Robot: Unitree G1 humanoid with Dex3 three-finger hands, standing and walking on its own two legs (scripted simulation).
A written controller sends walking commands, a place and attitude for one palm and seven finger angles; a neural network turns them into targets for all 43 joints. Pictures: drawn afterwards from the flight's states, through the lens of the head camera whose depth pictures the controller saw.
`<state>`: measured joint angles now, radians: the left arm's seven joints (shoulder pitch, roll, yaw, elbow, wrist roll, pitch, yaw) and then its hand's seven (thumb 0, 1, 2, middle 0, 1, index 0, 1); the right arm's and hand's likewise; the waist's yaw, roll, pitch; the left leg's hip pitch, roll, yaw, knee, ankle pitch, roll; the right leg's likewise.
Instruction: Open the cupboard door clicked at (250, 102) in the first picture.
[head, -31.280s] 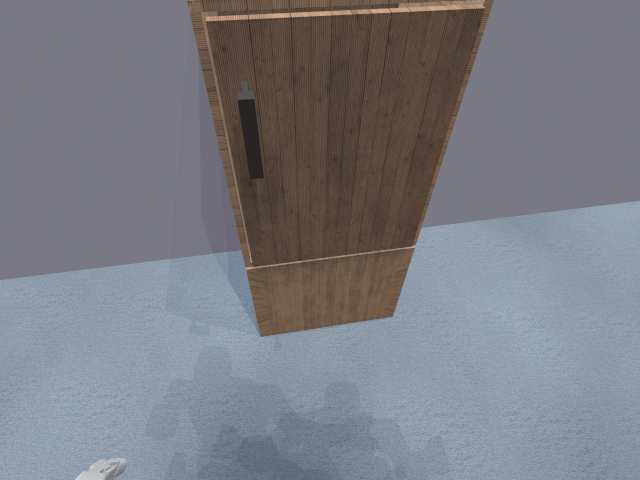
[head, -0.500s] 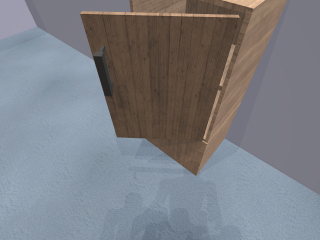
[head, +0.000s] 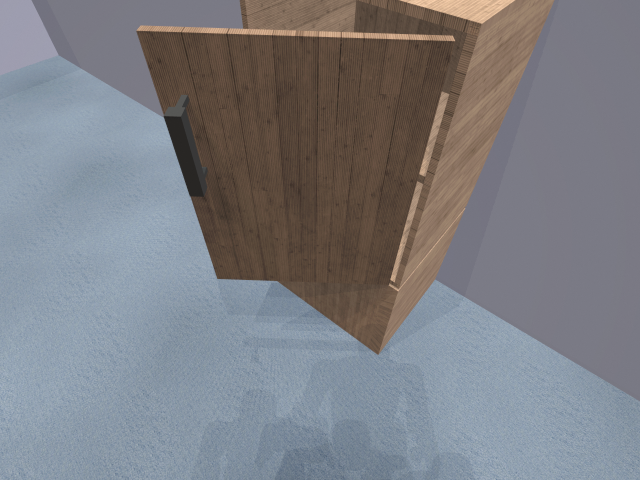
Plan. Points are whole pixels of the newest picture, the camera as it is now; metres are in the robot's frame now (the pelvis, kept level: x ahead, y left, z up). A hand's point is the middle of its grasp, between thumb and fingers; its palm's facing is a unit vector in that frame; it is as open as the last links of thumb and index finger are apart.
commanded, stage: look again from close up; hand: left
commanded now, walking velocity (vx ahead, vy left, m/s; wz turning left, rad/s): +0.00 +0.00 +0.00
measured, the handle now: (191, 147) +0.58 +0.25 +0.09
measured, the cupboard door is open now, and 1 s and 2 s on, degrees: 37 37 37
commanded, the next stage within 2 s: raise the hand with hooked fingers in 0.16 s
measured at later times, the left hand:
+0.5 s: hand (169, 407) +0.20 +0.19 +0.00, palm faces +0.19 -0.98 -0.05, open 7.7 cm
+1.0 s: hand (130, 425) +0.18 +0.23 +0.00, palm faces +0.00 -1.00 -0.04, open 10.5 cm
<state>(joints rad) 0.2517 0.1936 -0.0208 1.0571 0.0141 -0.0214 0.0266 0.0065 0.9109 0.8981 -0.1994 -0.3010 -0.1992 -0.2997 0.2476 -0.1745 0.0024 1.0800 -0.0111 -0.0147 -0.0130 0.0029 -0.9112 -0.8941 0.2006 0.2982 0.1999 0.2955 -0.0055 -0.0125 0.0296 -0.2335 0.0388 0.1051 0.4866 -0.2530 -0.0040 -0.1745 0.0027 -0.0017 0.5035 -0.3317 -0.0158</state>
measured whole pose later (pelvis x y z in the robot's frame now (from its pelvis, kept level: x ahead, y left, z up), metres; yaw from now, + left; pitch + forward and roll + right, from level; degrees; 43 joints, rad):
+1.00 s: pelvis -0.05 +0.00 -0.05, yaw +3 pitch +9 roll -2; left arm 0.24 0.32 0.27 0.14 -0.35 -0.30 -0.41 0.01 0.24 0.61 -0.25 -0.73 -0.25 -0.73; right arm 0.28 -0.21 0.03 0.60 0.04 -0.24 -0.08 0.01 -0.90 -0.89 0.21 0.30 0.20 0.30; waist -0.01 0.03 -0.08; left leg -0.74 0.06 0.00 0.95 -0.38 0.00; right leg -0.62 0.01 -0.10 0.93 -0.47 -0.03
